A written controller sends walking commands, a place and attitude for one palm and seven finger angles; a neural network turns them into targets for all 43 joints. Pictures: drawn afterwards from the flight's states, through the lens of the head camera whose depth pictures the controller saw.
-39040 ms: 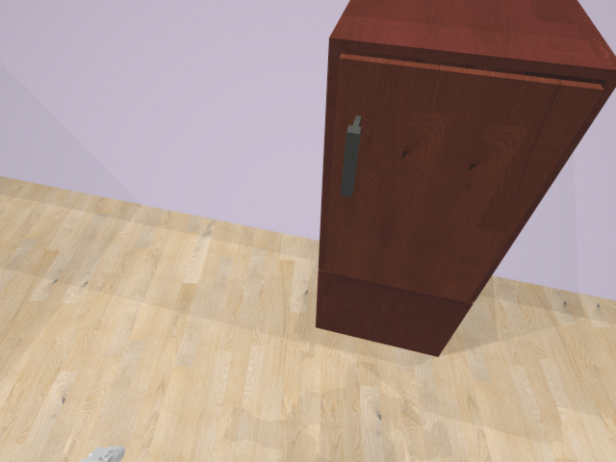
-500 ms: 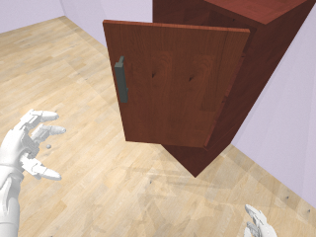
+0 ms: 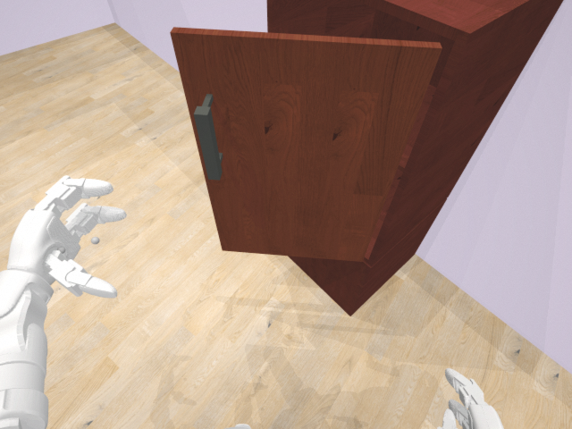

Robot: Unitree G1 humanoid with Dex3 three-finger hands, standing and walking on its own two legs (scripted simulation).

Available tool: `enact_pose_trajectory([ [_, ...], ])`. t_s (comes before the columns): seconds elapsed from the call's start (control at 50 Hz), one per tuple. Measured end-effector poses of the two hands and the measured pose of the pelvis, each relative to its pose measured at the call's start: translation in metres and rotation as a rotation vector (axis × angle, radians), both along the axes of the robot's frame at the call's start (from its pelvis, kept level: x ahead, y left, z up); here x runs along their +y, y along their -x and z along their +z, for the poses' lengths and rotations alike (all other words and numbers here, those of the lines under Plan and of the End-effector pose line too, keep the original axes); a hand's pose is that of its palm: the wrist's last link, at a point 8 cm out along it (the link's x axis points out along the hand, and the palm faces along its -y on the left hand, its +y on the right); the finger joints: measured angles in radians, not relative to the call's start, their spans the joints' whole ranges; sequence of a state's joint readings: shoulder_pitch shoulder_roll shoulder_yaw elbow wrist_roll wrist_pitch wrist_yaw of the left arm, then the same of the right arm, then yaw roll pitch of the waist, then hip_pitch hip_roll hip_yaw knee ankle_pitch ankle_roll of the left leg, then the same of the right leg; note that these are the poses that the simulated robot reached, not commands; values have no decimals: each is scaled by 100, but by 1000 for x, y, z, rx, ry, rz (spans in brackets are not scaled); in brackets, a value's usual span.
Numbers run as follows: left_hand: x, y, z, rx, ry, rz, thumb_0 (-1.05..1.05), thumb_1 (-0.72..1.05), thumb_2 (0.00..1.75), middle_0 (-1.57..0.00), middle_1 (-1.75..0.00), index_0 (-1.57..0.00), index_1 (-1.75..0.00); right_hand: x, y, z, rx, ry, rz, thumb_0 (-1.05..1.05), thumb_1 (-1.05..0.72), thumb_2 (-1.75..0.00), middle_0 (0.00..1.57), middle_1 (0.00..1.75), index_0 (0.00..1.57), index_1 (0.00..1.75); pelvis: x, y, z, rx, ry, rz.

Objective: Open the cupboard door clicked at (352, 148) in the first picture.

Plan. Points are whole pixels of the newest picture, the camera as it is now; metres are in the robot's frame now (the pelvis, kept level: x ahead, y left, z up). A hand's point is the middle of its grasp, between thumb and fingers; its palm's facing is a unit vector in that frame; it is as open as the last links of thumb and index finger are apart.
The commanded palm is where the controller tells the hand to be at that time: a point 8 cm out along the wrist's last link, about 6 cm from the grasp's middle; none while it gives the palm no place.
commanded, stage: move the hooked fingers beside the handle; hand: left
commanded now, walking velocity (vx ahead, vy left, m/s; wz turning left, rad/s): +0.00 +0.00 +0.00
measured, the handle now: (211, 138) +0.57 +0.17 +0.07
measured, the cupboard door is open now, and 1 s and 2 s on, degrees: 43 43 43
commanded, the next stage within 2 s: none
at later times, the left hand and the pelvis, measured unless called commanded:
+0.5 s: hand (127, 203) +0.39 +0.25 +0.09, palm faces -0.03 -1.00 +0.00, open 14.0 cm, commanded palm +0.37 +0.30 +0.08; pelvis +0.01 +0.01 +0.00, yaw -1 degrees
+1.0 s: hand (152, 173) +0.46 +0.24 +0.09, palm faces -0.02 -1.00 +0.00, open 14.0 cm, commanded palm +0.44 +0.28 +0.08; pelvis +0.01 +0.01 -0.01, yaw -2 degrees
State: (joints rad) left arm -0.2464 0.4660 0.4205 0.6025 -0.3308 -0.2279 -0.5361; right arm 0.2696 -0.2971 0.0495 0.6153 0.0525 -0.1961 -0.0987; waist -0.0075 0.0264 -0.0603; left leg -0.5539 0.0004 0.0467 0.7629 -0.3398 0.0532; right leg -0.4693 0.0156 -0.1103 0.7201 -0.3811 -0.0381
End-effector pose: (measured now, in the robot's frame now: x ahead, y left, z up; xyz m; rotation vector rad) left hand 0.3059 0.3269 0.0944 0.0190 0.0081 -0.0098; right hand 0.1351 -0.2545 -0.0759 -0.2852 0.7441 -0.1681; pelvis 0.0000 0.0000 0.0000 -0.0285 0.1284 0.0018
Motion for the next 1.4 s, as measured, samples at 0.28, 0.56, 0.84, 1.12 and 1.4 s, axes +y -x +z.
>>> enact_pose_trajectory([
  [0.28,-7,-39,-4,11,8,4,-1,-50,30,-30,-120,-30,-120,-12,38,-10,127,1,-90,2,-90,-90,20,30,20,30,0,-7,-1,34,-5,-25],
  [0.56,-21,-77,-6,10,16,-20,-1,-50,30,-30,-120,-30,-120,-5,51,-17,211,2,-115,1,-90,-90,20,30,20,30,8,-8,-2,58,1,-22],
  [0.84,-31,-112,-3,-13,16,-20,-1,-50,30,-30,-120,-30,-120,0,77,-25,321,-6,-152,1,-90,-90,20,30,20,30,14,-8,-6,88,6,-30],
  [1.12,-44,-149,-4,-7,20,-16,-1,-50,30,-30,-120,-30,-120,-5,117,-33,456,10,-200,1,-90,-90,20,30,20,30,13,-4,-13,128,12,-30],
  [1.4,-64,-193,-6,5,14,-13,-1,-50,30,-30,-120,-30,-120,-6,160,-35,584,-4,-275,1,-90,-90,20,30,20,30,9,-8,-19,189,11,-53],
])
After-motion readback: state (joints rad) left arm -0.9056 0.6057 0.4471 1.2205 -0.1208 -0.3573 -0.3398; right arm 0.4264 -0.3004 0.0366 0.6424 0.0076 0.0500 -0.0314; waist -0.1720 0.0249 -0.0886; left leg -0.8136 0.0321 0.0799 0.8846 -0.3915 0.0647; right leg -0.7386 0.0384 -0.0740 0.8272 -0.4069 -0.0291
